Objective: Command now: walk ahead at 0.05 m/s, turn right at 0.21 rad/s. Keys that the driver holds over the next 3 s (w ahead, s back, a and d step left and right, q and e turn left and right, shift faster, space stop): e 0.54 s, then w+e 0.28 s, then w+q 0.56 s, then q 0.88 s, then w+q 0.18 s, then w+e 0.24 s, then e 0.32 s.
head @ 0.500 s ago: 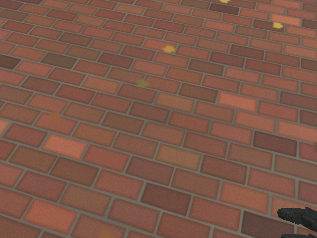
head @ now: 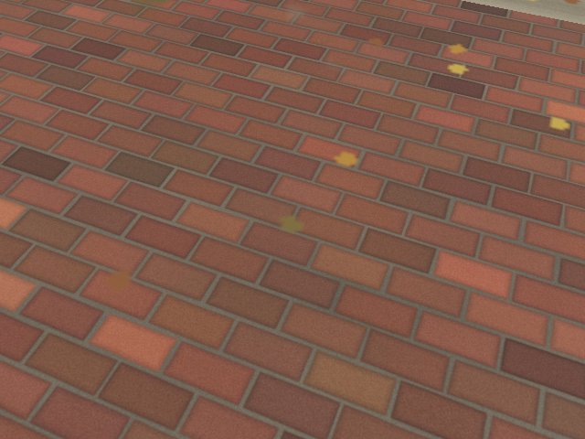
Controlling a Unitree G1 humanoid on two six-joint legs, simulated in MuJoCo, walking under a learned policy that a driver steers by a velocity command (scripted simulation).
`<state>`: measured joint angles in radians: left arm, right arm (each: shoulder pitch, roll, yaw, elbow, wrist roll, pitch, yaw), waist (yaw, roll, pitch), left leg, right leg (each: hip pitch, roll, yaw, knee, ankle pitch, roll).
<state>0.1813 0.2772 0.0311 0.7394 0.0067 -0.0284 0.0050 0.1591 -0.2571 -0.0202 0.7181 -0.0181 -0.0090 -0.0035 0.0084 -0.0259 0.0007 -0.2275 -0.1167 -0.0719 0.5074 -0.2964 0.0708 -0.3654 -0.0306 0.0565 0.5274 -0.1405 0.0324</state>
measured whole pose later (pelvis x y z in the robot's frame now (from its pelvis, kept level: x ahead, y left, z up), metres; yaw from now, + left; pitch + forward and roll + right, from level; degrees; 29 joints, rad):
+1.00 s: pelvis +0.06 -0.08 +0.01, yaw -30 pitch +1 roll +0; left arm 0.26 0.27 0.05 0.66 -0.01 -0.04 -0.02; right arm 0.27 -0.33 -0.07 0.77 0.03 -0.06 0.04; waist -0.02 0.04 0.01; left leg -0.50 0.09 0.04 1.11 -0.33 0.00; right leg -0.17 0.02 -0.06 0.43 -0.29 -0.05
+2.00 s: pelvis +0.44 -0.26 +0.00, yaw +4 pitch +1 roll +0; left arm 0.14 0.24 0.04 0.64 0.03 -0.01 0.05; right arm 0.17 -0.33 -0.08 0.67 0.03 0.08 -0.04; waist 0.01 0.04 0.07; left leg -0.52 -0.01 -0.05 1.11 -0.44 -0.10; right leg -0.34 -0.02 -0.05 0.45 -0.13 -0.02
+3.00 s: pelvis +0.63 -0.24 +0.01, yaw +10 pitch +3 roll +2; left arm 0.28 0.30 0.05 0.78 -0.03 0.01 0.02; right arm 0.09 -0.29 -0.06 0.63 -0.01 -0.04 -0.01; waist 0.05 0.02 0.06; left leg -0.57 -0.02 -0.09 0.79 -0.25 -0.08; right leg -0.18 0.08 0.14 0.36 -0.21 -0.07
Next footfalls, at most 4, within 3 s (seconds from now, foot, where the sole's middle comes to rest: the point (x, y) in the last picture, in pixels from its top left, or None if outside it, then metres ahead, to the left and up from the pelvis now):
0.30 left None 0.06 0.11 -0.77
0.86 right None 0.02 -0.16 -0.77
1.34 left None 0.42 -0.15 -0.77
1.78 right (471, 419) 0.55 -0.38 -0.77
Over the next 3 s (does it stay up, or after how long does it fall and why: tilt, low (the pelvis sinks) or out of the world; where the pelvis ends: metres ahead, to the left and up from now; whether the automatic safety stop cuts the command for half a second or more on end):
stays up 0.63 -0.24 0.01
